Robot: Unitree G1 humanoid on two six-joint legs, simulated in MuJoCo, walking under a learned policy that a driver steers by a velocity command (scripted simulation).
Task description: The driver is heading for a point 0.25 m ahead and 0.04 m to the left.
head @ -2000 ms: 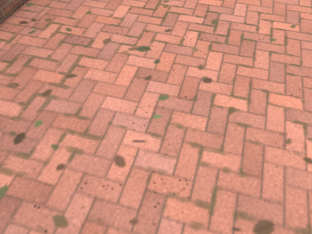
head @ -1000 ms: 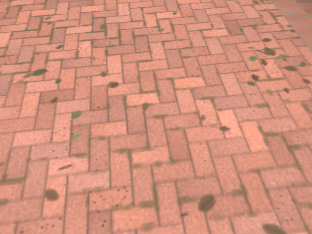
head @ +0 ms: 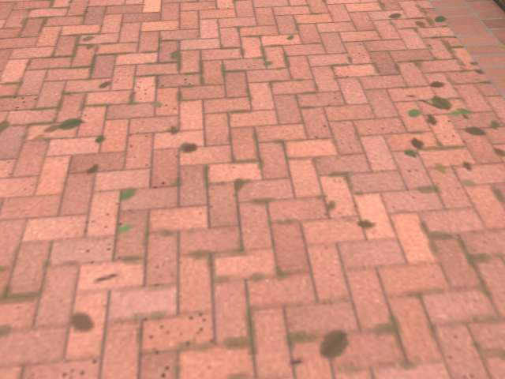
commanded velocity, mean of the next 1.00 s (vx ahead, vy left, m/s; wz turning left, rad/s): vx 0.05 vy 0.00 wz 0.00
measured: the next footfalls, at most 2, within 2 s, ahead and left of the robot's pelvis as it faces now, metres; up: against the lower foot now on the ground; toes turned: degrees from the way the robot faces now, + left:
right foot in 0.36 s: +0.11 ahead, -0.11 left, +0.00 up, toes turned +0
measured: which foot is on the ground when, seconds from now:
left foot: down 0.00-1.00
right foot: down 0.00-0.12, up 0.14-0.34, down 0.36-1.00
